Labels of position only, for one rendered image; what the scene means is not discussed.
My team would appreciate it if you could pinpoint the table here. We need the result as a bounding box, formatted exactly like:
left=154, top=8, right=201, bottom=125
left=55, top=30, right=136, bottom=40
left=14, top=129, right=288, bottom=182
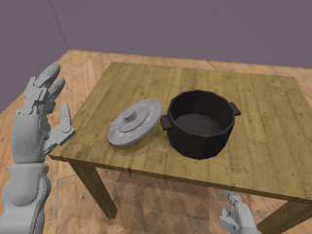
left=48, top=61, right=312, bottom=234

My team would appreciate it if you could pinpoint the robot left forearm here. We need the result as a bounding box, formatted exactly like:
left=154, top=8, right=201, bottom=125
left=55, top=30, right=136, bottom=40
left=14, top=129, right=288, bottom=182
left=0, top=163, right=52, bottom=234

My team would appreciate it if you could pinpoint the robot right hand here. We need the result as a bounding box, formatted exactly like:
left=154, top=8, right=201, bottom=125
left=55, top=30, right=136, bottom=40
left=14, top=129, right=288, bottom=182
left=219, top=189, right=257, bottom=234

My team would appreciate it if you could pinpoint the pot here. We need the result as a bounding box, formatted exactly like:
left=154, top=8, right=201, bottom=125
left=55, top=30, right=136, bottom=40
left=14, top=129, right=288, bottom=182
left=160, top=90, right=241, bottom=160

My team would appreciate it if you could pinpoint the robot left hand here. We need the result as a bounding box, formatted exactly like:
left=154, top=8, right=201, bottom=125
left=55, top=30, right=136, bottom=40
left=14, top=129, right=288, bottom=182
left=12, top=61, right=76, bottom=164

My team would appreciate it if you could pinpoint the knob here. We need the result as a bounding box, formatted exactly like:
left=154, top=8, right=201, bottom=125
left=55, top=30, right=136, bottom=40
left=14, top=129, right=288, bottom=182
left=123, top=108, right=137, bottom=121

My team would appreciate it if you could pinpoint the lid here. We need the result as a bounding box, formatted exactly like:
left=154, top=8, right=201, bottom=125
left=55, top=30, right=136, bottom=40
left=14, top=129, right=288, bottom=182
left=107, top=98, right=163, bottom=146

